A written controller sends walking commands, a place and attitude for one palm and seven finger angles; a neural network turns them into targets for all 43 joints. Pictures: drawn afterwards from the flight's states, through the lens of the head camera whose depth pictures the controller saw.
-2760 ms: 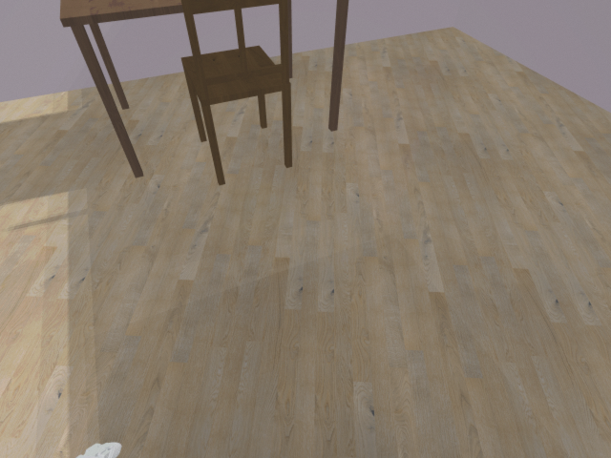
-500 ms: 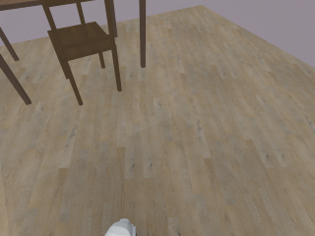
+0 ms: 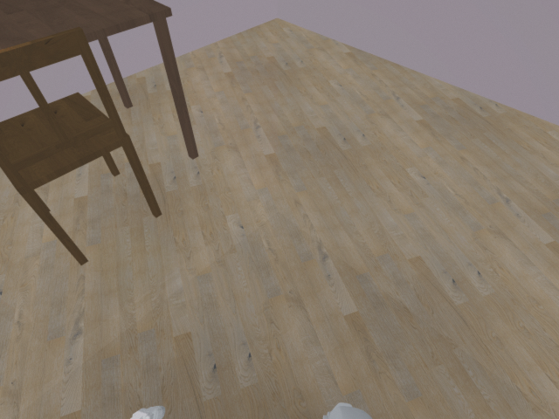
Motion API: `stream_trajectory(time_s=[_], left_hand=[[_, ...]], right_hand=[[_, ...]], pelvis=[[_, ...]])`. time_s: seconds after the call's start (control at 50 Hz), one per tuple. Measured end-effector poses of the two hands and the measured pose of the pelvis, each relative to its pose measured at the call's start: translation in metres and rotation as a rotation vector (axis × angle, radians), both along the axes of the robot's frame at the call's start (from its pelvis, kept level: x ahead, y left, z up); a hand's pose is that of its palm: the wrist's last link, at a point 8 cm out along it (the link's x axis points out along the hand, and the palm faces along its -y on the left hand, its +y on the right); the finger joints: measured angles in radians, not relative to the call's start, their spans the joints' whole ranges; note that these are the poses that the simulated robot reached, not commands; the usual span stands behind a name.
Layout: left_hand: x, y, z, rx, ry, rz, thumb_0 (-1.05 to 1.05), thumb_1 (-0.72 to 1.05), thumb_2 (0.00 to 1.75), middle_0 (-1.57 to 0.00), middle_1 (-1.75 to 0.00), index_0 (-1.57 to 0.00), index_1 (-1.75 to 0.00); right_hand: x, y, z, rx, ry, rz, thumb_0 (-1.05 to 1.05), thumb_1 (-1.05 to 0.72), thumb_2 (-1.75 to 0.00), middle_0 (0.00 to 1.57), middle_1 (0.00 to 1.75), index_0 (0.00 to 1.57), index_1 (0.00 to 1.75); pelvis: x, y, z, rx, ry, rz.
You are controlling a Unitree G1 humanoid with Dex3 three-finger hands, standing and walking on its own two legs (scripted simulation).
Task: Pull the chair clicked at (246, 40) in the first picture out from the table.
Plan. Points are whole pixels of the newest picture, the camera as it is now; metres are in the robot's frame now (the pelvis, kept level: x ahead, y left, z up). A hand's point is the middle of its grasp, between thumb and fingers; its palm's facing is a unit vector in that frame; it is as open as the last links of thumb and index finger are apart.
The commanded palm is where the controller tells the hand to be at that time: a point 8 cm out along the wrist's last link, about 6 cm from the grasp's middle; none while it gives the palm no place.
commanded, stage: walk to a spot facing it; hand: left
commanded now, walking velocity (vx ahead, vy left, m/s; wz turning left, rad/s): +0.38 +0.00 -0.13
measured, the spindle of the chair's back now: (45, 108) +0.97 +0.71 -0.11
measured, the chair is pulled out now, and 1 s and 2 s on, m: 0.00 0.00 0.00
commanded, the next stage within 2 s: turn to face it in 1.12 s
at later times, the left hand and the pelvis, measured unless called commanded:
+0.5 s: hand (162, 410) +0.18 +0.21 -0.20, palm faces +0.06 -0.99 -0.14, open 7.3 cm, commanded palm none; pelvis +0.22 +0.03 -0.02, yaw -1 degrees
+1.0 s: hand (216, 218) +0.60 +0.16 -0.18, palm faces -0.17 -0.97 -0.17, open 7.4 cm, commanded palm none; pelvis +0.45 +0.00 -0.02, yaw -8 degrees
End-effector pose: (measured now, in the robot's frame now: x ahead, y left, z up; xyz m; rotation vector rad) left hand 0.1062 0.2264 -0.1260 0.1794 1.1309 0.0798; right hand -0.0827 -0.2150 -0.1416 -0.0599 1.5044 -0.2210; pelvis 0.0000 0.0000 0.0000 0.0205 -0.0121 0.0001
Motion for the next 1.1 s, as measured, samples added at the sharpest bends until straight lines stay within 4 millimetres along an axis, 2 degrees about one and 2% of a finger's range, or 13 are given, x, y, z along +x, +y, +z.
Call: stream_trajectory(time_s=[0.08, 0.14, 0.26, 0.36, 0.44, 0.5, 0.6, 0.76, 0.84, 0.94, 1.02, 1.06, 1.1], left_hand=[[0.055, -0.022, -0.011, 0.002, -0.045, -0.038, 0.01, 0.91, 0.9, -0.19, -0.3, -0.2, -0.3], [0.066, -0.031, -0.013, -0.013, -0.048, -0.009, 0.01, 0.91, 0.9, -0.19, -0.3, -0.2, -0.3], [0.062, -0.011, -0.008, 0.031, 0.048, 0.073, -0.02, 0.95, 0.9, -0.2, -0.3, -0.21, -0.3], [0.055, 0.005, -0.017, 0.011, 0.171, 0.101, -0.01, 0.94, 0.9, -0.2, -0.3, -0.2, -0.3], [0.058, 0.02, -0.034, -0.029, 0.255, 0.142, 0.0, 0.92, 0.9, -0.2, -0.3, -0.2, -0.3], [0.069, 0.032, -0.046, -0.049, 0.321, 0.142, 0.0, 0.92, 0.9, -0.2, -0.3, -0.2, -0.3], [0.132, 0.046, -0.035, -0.056, 0.305, 0.102, 0.01, 0.91, 0.9, -0.19, -0.3, -0.2, -0.3], [0.267, 0.046, -0.018, -0.047, 0.174, 0.035, 0.01, 0.91, 0.9, -0.19, -0.3, -0.2, -0.3], [0.339, 0.035, -0.017, -0.033, 0.134, -0.031, 0.01, 0.92, 0.9, -0.19, -0.3, -0.2, -0.3], [0.437, 0.004, -0.02, -0.019, 0.071, -0.125, 0.01, 0.91, 0.9, -0.19, -0.3, -0.2, -0.3], [0.502, -0.022, -0.028, -0.01, -0.024, -0.147, 0.01, 0.91, 0.9, -0.19, -0.3, -0.2, -0.3], [0.516, -0.029, -0.028, -0.013, -0.034, -0.132, 0.01, 0.91, 0.9, -0.19, -0.3, -0.2, -0.3], [0.519, -0.032, -0.025, -0.011, -0.01, -0.117, 0.01, 0.91, 0.9, -0.19, -0.3, -0.2, -0.3]], right_hand=[[0.007, 0.0, -0.011, 0.044, 0.098, -0.043, 0.0, -0.91, -0.9, 0.2, 0.3, 0.2, 0.3], [0.038, -0.007, -0.012, 0.053, 0.109, -0.034, 0.0, -0.9, -0.9, 0.2, 0.3, 0.2, 0.3], [0.162, -0.025, -0.003, 0.004, -0.084, 0.023, 0.01, -0.91, -0.9, 0.19, 0.3, 0.2, 0.3], [0.265, -0.031, 0.01, -0.057, -0.235, 0.088, 0.01, -0.93, -0.9, 0.19, 0.3, 0.2, 0.3], [0.338, -0.022, 0.017, -0.105, -0.315, 0.154, 0.01, -0.93, -0.9, 0.19, 0.3, 0.2, 0.3], [0.378, -0.009, 0.017, -0.138, -0.37, 0.172, 0.01, -0.92, -0.9, 0.19, 0.3, 0.2, 0.3], [0.39, 0.017, 0.023, -0.121, -0.326, 0.123, 0.0, -0.91, -0.9, 0.19, 0.3, 0.2, 0.3], [0.365, 0.05, 0.017, -0.048, -0.107, -0.01, 0.0, -0.92, -0.9, 0.2, 0.3, 0.2, 0.3], [0.355, 0.063, 0.013, -0.004, -0.003, -0.089, 0.0, -0.91, -0.9, 0.2, 0.3, 0.2, 0.3], [0.354, 0.07, 0.004, 0.051, 0.131, -0.175, 0.0, -0.91, -0.9, 0.2, 0.3, 0.2, 0.3], [0.377, 0.058, -0.01, 0.09, 0.214, -0.204, 0.0, -0.9, -0.9, 0.2, 0.3, 0.2, 0.3], [0.407, 0.043, -0.014, 0.08, 0.192, -0.2, 0.0, -0.9, -0.9, 0.2, 0.3, 0.2, 0.3], [0.449, 0.025, -0.015, 0.053, 0.123, -0.179, 0.01, -0.9, -0.9, 0.2, 0.3, 0.2, 0.3]], pelvis=[[0.041, -0.017, -0.014, -0.005, -0.001, -0.01], [0.064, -0.024, -0.013, -0.019, -0.014, -0.008], [0.111, -0.022, 0.0, -0.038, -0.003, -0.006], [0.154, -0.007, 0.001, -0.055, 0.003, -0.003], [0.194, 0.014, -0.008, -0.074, -0.004, 0.001], [0.221, 0.029, -0.016, -0.06, -0.012, -0.018], [0.261, 0.043, -0.002, -0.05, -0.011, -0.042], [0.33, 0.047, 0.009, -0.038, 0.002, -0.078], [0.366, 0.04, 0.005, -0.03, 0.001, -0.102], [0.419, 0.022, -0.007, -0.025, 0.006, -0.128], [0.464, -0.001, -0.025, -0.021, 0.002, -0.144], [0.481, -0.008, -0.024, -0.029, -0.006, -0.146], [0.497, -0.012, -0.018, -0.036, -0.009, -0.147]])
